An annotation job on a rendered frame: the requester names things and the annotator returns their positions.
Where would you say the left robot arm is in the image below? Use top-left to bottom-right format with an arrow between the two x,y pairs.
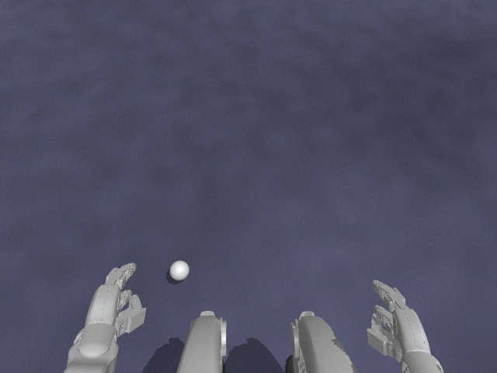
64,322 -> 119,373

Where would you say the left robot hand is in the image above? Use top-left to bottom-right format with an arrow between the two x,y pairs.
85,263 -> 146,337

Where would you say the ball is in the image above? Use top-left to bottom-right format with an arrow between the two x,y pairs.
170,260 -> 189,281

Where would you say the right robot hand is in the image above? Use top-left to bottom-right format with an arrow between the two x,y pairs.
367,280 -> 431,363

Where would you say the right robot arm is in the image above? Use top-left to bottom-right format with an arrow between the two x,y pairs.
401,351 -> 443,373

